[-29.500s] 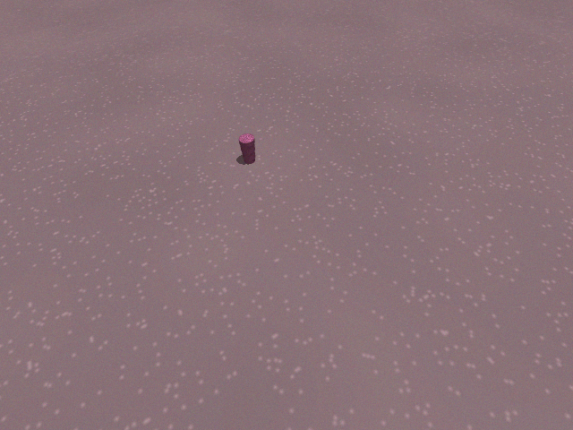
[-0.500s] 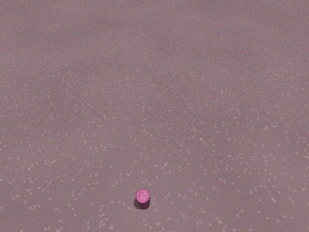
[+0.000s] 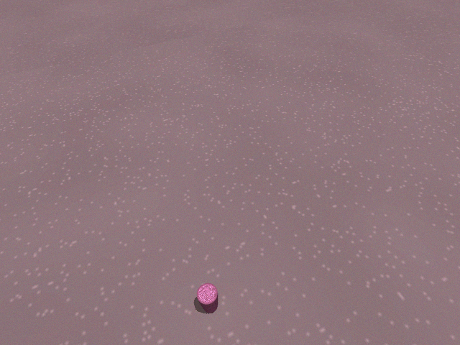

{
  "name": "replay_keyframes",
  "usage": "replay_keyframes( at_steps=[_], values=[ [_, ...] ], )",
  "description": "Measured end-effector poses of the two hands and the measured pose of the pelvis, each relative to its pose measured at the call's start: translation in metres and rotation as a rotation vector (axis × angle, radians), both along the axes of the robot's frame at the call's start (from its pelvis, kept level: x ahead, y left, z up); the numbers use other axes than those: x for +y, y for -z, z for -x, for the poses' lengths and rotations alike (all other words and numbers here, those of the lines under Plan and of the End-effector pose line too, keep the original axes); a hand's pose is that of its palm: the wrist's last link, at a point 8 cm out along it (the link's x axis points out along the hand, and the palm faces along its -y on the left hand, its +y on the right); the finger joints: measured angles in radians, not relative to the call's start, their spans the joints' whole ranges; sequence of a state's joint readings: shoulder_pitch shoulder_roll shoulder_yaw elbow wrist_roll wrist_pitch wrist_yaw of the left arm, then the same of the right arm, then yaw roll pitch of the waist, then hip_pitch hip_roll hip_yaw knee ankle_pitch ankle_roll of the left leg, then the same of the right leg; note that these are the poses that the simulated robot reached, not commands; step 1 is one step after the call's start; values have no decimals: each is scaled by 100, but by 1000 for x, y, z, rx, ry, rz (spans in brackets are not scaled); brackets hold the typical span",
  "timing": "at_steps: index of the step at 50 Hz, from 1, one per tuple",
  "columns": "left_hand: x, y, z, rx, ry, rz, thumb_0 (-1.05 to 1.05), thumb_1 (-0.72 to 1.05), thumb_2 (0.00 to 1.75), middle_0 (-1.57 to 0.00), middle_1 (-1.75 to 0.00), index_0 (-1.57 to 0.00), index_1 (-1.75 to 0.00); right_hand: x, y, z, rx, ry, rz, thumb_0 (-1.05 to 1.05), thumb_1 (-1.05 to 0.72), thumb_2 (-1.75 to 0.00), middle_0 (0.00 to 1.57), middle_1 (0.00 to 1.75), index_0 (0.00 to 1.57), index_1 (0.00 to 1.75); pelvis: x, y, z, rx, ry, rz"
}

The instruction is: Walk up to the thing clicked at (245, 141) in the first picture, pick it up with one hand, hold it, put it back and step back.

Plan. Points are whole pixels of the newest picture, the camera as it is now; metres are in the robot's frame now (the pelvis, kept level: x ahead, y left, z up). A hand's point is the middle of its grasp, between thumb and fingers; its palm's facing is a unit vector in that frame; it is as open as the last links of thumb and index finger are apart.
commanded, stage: stand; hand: left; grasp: from the side
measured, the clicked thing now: (208, 299) +0.43 +0.15 -0.71
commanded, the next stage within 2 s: step back in 0.86 s
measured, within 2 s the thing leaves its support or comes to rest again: neither
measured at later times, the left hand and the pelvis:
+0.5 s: hand out of the picture +0.08 +0.25 -0.16, palm faces -0.01 -0.94 -0.34, open 7.4 cm; pelvis +0.00 +0.00 +0.00, yaw +0 degrees
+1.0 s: hand out of the picture +0.08 +0.26 -0.16, palm faces +0.00 -0.93 -0.36, open 7.4 cm; pelvis -0.01 +0.00 -0.01, yaw +0 degrees
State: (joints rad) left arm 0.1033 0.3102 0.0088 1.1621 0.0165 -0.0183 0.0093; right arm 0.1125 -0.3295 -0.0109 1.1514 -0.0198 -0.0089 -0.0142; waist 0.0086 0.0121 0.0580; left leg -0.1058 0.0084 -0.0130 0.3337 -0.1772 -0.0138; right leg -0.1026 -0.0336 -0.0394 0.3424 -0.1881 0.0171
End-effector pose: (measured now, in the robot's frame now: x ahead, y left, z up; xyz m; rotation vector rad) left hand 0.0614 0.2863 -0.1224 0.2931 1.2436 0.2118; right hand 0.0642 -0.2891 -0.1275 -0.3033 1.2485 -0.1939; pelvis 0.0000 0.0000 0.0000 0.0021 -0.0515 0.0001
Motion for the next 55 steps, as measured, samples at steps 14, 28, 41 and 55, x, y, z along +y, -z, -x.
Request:
replay_keyframes(
  at_steps=[14, 28, 41, 55],
  values=[
    [5, -5, -11, -11, 4, -15, 1, 90, 90, -20, -30, -20, -30, -2, 0, -1, 0, 7, -2, 0, -91, -90, 20, 30, 20, 30, -1, -1, -3, 4, 4, -1],
    [3, -2, -7, 6, 7, -5, 1, 90, 90, -20, -30, -20, -30, -5, -2, 0, 5, 11, 4, 0, -91, -90, 20, 30, 20, 30, -1, -1, -4, 8, 9, -1],
    [3, -2, -9, 13, 13, -4, 1, 90, 90, -20, -30, -20, -30, -7, -3, -1, 11, 14, 4, 0, -91, -90, 20, 30, 20, 30, -2, -1, -8, 15, 12, -1],
    [40, 8, -18, -34, 37, -49, 1, 90, 90, -21, -30, -20, -30, -12, 1, 8, 13, 17, 64, 0, -91, -90, 20, 30, 20, 30, 18, 15, 26, 33, 11, 12]
  ],
)
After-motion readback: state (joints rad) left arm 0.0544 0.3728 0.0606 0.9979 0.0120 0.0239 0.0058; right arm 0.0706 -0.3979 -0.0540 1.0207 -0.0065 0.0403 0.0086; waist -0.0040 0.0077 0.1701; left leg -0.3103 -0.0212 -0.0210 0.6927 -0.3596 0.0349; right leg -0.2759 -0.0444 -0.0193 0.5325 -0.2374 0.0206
